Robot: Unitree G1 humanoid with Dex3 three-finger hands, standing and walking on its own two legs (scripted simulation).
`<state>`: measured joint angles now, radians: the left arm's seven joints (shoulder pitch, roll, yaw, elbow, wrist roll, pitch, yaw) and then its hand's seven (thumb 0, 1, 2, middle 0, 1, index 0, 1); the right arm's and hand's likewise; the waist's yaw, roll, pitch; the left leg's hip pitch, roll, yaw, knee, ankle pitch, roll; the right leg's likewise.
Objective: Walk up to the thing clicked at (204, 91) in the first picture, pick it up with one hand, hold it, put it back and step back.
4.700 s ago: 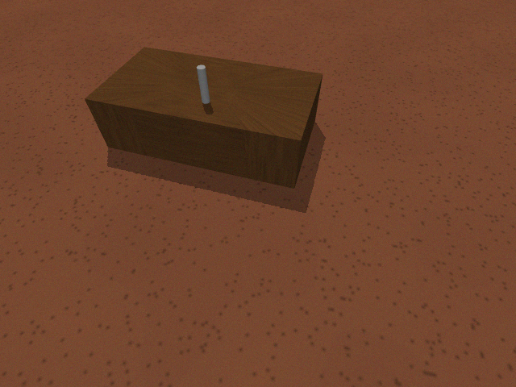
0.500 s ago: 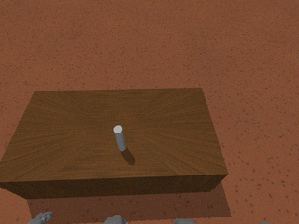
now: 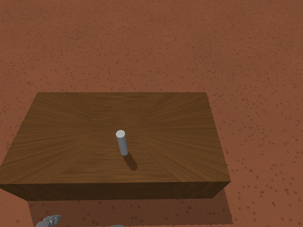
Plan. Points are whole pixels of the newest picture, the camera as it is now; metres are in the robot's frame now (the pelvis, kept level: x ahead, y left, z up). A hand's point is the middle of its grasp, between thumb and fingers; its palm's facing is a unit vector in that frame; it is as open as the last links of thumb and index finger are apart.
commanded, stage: walk up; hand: left
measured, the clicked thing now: (122, 143) +0.52 +0.14 -0.34
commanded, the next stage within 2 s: stand in 0.70 s
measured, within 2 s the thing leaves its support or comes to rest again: neither
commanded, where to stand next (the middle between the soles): +0.05 -0.02 m, yaw +1 degrees
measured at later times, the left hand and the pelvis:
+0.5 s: hand out of the picture +0.09 +0.27 -0.15, palm faces +0.04 -0.95 -0.32, open 7.3 cm; pelvis +0.00 +0.00 +0.00, yaw +2 degrees
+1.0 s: hand out of the picture +0.10 +0.26 -0.13, palm faces +0.04 -0.94 -0.32, open 7.3 cm; pelvis +0.01 +0.01 +0.02, yaw +2 degrees
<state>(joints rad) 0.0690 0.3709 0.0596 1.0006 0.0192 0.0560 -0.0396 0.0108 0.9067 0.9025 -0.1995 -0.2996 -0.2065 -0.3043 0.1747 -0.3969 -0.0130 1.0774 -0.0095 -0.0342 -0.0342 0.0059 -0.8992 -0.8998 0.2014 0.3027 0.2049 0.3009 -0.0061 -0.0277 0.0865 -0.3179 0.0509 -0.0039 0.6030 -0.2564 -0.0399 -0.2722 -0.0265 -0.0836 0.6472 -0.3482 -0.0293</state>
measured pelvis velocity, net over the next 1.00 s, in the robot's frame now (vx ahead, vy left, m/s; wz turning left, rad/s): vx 0.01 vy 0.01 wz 0.03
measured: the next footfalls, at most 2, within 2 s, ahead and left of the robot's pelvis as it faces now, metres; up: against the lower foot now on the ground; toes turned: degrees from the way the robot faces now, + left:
none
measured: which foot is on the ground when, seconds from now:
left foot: down 0.00-1.00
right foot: down 0.00-1.00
